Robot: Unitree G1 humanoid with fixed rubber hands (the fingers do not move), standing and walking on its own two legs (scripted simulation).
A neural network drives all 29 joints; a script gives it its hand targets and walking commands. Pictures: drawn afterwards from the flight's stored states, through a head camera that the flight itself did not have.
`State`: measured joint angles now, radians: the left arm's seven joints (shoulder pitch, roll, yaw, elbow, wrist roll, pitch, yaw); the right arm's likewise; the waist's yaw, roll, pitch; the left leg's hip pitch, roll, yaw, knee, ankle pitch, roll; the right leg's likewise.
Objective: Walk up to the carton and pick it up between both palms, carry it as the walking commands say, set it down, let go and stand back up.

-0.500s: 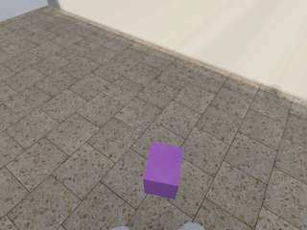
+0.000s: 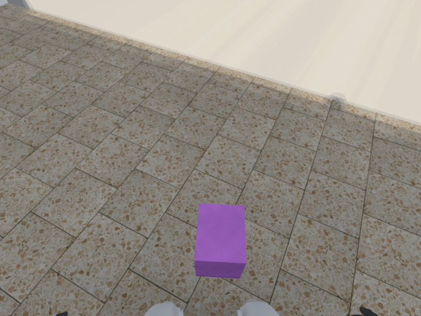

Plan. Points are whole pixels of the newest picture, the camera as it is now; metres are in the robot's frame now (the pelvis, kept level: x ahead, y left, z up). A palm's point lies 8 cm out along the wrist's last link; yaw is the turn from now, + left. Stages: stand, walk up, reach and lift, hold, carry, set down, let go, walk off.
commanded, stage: walk up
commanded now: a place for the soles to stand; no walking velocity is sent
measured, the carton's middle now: (219, 241) +0.47 -0.03 -0.61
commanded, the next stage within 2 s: none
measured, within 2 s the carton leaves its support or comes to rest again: neither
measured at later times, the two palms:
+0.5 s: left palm out of the picture +0.10 +0.30 -0.09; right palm out of the picture +0.08 -0.31 -0.08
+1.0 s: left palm out of the picture +0.12 +0.24 -0.09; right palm out of the picture +0.02 -0.37 -0.08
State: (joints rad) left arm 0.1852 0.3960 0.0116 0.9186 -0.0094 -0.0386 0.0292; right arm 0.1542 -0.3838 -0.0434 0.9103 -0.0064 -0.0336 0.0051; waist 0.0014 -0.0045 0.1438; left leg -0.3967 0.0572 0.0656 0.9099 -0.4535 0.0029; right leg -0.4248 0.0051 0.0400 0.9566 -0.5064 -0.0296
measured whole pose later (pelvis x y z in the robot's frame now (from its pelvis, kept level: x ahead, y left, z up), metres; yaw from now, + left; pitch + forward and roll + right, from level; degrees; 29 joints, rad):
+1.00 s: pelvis -0.01 -0.04 +0.03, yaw -6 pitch -3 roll +2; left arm 0.10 0.36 0.04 0.95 0.02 0.04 -0.03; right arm 0.16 -0.39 -0.04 1.02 -0.01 -0.04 -0.04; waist 0.00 -0.05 0.16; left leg -0.26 0.00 0.01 0.65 -0.32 -0.01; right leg -0.34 0.01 -0.04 0.70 -0.31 -0.06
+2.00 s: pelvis +0.02 -0.03 +0.04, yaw +2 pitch -1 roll -1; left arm 0.08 0.35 0.05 1.06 0.01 0.02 -0.03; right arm 0.14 -0.37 0.00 1.04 -0.01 -0.04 -0.03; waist 0.02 -0.02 0.09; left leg -0.21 -0.03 -0.11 0.53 -0.30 0.00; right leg -0.20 -0.02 -0.16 0.50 -0.28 -0.03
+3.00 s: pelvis -0.01 -0.04 +0.00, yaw -1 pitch +10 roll +0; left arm -0.03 0.29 0.16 0.56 0.03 0.27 -0.08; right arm -0.04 -0.23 -0.09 0.51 -0.06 0.31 0.00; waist 0.02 -0.02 0.14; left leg -0.64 0.00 -0.03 0.88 -0.41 -0.02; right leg -0.66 0.02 -0.05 0.88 -0.39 -0.05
